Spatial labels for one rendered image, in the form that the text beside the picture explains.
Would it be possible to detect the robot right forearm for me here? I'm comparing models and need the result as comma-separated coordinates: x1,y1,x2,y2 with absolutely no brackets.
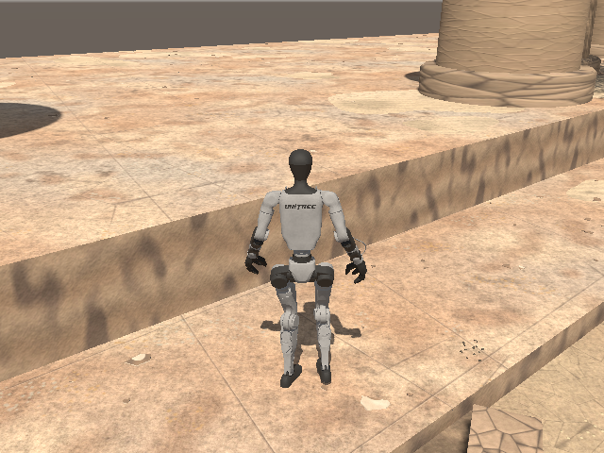
341,228,363,265

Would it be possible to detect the left robot hand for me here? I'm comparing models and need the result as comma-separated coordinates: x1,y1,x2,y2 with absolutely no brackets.
245,256,267,274

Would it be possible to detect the right robot upper arm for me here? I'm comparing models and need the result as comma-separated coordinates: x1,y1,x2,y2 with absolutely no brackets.
320,190,349,243

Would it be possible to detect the left robot shin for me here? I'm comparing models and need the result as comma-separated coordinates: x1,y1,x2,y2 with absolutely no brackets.
280,312,298,376

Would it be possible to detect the right robot hand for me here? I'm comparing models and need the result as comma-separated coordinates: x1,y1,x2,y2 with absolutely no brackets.
345,260,367,284

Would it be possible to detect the robot left forearm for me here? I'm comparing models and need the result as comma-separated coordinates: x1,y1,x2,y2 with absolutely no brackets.
247,226,264,259

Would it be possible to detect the left robot upper arm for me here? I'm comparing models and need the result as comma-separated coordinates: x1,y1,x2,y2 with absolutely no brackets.
254,191,281,241

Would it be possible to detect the right robot foot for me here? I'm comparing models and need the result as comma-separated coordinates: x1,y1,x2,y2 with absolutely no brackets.
316,358,331,383

